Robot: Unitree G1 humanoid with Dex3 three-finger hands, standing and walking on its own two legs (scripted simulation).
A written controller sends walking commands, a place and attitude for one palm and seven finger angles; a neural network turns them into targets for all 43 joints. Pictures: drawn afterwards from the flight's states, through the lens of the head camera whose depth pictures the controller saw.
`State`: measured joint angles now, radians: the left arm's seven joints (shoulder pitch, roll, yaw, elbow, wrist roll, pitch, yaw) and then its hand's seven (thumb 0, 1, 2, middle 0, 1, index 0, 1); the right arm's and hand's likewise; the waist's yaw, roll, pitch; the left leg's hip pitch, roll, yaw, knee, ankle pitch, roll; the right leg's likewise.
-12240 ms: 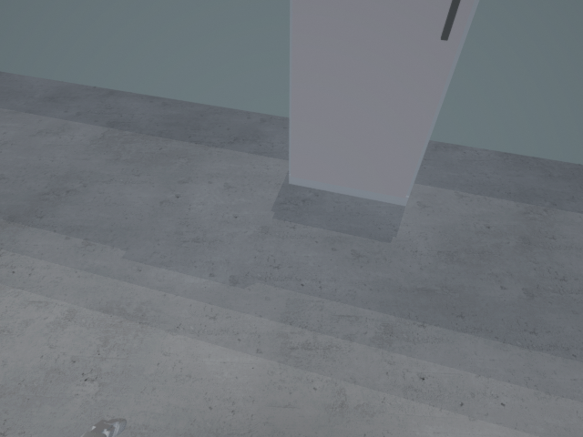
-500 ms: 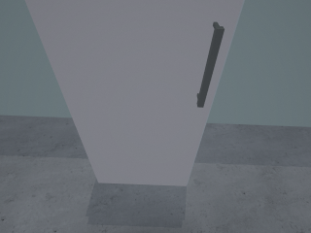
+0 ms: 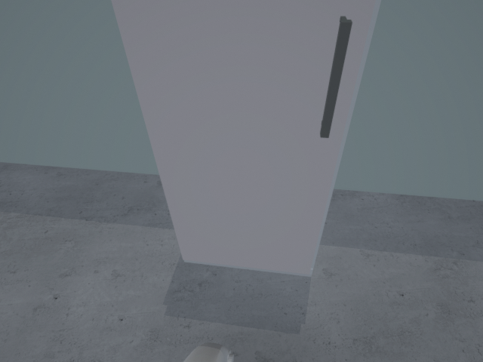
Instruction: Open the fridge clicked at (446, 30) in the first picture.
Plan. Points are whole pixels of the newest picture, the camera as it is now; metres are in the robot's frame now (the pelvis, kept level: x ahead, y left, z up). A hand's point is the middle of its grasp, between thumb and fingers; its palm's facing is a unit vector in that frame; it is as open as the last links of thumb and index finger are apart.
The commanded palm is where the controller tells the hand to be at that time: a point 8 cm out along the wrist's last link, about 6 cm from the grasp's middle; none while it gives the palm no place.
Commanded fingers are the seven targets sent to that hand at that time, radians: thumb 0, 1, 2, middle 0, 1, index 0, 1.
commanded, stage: come to a stop and stand still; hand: right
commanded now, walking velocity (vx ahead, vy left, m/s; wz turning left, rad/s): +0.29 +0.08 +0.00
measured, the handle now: (333, 82) +0.66 -0.15 +0.21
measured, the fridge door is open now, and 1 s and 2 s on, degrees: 0 0 0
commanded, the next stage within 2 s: look again from close up in 0.46 s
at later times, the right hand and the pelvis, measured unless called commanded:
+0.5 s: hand out of the picture -0.16 -0.12 -0.13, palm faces +0.12 +0.98 -0.15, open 7.4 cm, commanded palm none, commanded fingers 0.00 -0.90 -0.90 0.20 0.30 0.20 0.30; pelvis -0.06 +0.02 +0.04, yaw -1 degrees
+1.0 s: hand out of the picture +0.01 -0.19 -0.15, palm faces +0.07 +0.98 -0.20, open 7.3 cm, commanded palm none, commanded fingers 0.00 -0.90 -0.90 0.20 0.30 0.20 0.30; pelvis +0.01 -0.02 +0.03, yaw +0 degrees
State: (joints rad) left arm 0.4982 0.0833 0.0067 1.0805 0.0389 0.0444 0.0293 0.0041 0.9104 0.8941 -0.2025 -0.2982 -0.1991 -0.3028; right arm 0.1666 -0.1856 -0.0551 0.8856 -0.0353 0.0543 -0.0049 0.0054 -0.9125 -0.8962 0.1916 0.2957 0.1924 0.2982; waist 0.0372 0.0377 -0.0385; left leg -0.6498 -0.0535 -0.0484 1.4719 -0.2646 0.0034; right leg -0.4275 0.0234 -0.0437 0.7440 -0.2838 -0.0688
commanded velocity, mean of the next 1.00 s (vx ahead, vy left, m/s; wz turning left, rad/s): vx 0.09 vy -0.03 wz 0.00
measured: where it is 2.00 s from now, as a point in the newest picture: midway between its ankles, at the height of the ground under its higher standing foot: outside the picture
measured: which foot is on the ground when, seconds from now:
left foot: up 0.00-0.12, down 0.14-0.74, up 0.76-0.90, down 0.92-1.00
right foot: down 0.00-0.12, up 0.14-0.70, down 0.72-1.00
